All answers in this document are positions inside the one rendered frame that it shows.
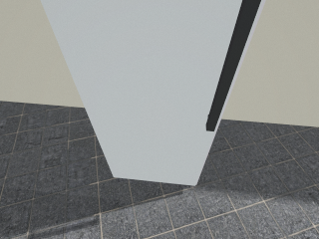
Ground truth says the handle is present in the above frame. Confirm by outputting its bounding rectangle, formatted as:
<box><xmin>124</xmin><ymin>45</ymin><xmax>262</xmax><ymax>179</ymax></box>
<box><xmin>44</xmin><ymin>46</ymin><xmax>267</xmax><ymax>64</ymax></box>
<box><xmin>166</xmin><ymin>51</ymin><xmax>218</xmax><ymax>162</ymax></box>
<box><xmin>205</xmin><ymin>0</ymin><xmax>261</xmax><ymax>131</ymax></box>

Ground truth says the fridge door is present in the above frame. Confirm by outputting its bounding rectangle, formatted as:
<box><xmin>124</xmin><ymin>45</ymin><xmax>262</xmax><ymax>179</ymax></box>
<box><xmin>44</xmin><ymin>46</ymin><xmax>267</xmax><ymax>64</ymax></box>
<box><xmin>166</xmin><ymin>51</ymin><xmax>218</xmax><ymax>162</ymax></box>
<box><xmin>40</xmin><ymin>0</ymin><xmax>263</xmax><ymax>186</ymax></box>

